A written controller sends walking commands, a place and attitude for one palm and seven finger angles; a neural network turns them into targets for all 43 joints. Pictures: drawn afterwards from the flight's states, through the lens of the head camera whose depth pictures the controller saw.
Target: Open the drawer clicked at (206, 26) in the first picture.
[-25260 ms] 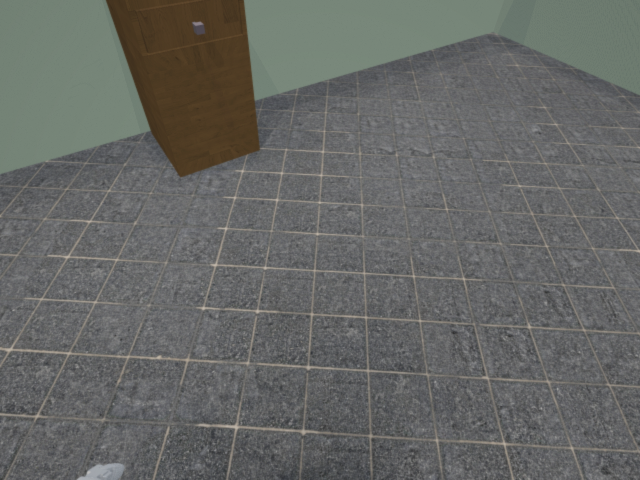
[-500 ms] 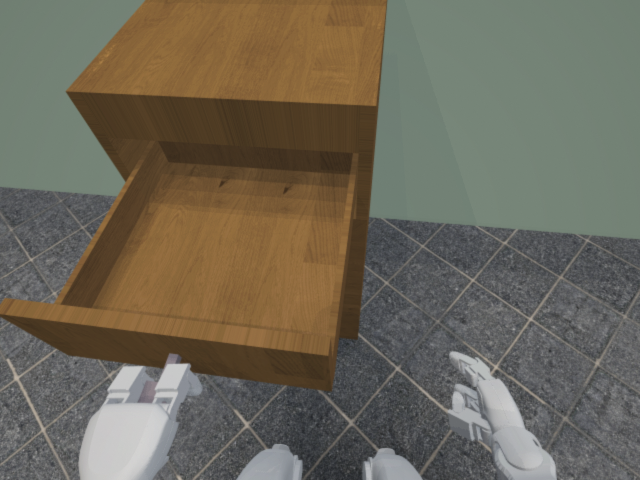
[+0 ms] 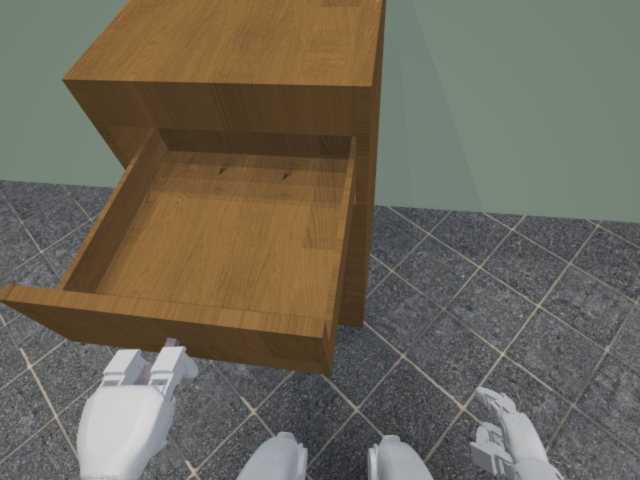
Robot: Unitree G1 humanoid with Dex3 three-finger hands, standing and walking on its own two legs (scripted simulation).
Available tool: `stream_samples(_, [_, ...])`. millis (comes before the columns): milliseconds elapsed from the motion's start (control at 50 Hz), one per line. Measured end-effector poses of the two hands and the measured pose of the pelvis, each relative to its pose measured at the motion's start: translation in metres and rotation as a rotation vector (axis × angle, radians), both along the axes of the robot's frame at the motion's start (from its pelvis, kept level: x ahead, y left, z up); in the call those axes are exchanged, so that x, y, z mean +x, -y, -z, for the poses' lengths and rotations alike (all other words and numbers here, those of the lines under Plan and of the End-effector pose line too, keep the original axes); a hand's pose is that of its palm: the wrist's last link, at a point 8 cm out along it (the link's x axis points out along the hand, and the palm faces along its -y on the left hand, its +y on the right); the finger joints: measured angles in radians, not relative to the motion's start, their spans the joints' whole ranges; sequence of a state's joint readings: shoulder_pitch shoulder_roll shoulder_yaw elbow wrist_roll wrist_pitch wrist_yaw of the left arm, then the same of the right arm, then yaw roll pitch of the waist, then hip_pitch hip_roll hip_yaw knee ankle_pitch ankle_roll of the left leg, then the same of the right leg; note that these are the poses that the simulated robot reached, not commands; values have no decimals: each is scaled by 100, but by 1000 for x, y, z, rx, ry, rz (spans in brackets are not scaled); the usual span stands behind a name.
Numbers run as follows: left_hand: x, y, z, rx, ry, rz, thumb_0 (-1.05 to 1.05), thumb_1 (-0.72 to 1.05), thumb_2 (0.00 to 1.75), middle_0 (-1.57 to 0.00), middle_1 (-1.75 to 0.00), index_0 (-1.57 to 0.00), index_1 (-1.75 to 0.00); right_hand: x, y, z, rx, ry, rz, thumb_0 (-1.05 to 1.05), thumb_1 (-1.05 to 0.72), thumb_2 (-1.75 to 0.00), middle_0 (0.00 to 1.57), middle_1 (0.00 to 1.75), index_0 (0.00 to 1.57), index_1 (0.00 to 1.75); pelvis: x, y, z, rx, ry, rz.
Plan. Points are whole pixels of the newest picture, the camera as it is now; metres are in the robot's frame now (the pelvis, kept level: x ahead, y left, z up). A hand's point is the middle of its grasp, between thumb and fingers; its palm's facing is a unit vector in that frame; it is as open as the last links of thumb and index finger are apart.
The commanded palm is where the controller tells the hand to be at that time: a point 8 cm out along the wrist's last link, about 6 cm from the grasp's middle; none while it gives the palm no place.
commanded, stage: open the thumb to release the handle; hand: left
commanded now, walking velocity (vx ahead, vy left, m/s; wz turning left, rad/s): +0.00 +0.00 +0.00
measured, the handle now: (163, 368) +0.25 +0.21 +0.00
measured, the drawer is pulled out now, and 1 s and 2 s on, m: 0.30 0.30 0.30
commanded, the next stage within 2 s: lift the hand off the handle in 0.30 s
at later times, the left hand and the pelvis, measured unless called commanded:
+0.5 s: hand (155, 425) +0.19 +0.21 -0.01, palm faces +0.00 -0.09 -1.00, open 13.6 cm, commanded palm +0.17 +0.21 +0.04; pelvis -0.01 +0.01 +0.01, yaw +0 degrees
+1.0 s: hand (143, 414) +0.19 +0.22 +0.01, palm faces +0.01 -0.10 -0.99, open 13.8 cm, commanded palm +0.17 +0.21 +0.06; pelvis +0.00 +0.02 +0.02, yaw -1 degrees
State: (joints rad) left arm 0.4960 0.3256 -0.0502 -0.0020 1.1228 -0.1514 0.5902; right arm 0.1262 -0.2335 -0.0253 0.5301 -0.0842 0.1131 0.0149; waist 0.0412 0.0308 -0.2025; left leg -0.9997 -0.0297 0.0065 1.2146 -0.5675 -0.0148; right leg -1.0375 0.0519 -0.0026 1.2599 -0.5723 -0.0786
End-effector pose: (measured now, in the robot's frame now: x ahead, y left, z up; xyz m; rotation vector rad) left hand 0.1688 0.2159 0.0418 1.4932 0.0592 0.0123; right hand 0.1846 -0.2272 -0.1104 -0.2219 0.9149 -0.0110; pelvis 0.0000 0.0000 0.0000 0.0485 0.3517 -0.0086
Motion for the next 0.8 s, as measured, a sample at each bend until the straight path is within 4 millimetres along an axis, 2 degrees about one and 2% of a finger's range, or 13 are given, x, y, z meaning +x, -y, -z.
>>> stream_samples(100, [0,1,-1,-10,-1,-17,1,34,66,-38,-130,-37,-129,0,-1,-9,6,28,9,1,-91,-90,20,30,20,30,-4,1,-4,-1,17,1])
stream_samples(280, [-3,1,-2,-11,10,-8,0,-18,44,-34,-124,-34,-123,5,-4,-23,2,72,2,1,-90,-90,20,30,20,30,-8,0,-8,-8,37,-2])
stream_samples(380, [-3,1,-1,-10,19,-8,0,-37,35,-33,-122,-34,-121,7,-7,-24,-1,75,-2,1,-90,-90,20,30,20,30,-9,-3,-9,-13,40,-5])
stream_samples(540, [-1,0,1,-7,26,-17,0,-47,31,-32,-120,-33,-121,6,-13,-22,6,66,-7,1,-90,-90,20,30,20,30,-8,-6,-9,-17,42,-7])
stream_samples(800, [10,-5,-3,-17,25,-27,0,-49,30,-32,-120,-33,-120,-3,-17,-25,6,42,13,1,-90,-90,20,30,20,30,-6,-11,-14,-24,50,-3])
